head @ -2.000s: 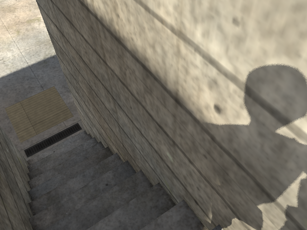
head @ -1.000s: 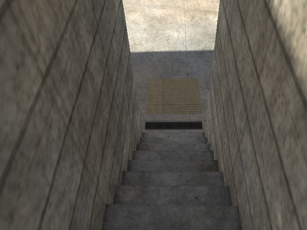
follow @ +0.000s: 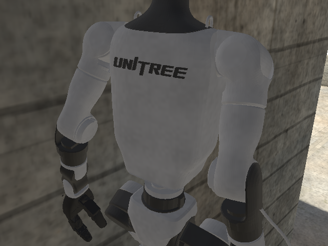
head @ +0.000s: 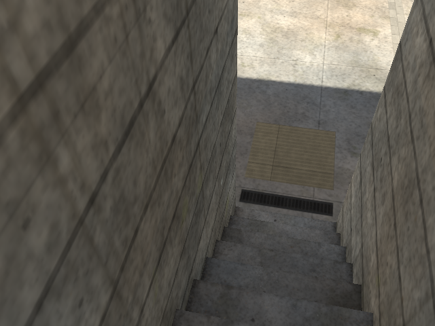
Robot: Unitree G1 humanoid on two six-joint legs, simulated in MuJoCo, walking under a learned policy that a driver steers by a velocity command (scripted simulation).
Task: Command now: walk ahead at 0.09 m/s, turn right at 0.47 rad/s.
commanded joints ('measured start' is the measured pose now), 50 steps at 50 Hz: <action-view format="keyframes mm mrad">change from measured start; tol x64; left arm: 1 376 341 87 -6 -55 -42 40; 16 -422 290 28 -330 7 -86 64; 50 22 132 -8 -232 -26 -59 -105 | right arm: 1 -74 -140 -60 -182 38 -7 69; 50 255 -92 7 -12 136 -31 68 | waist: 1 80 -462 -201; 18 43 394 -400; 50 -233 -26 -140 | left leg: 1 -624 -188 -69 725 5 -83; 16 147 -132 -44 -638 618 -16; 19 562 356 -739 -794 2321 433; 25 -374 188 -358 -918 1039 235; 36 -226 258 -228 -792 49 118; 50 -732 103 -343 413 452 -103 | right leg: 1 712 -143 262 -6 903 -366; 11 -478 -1 260 8 -312 -212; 16 -434 2 264 575 313 -182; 18 -840 173 97 1109 -864 -1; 21 -1239 32 213 1125 -791 106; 40 -381 -43 -35 -218 106 -54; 46 995 -185 359 -91 675 -94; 50 178 -281 323 -123 420 -94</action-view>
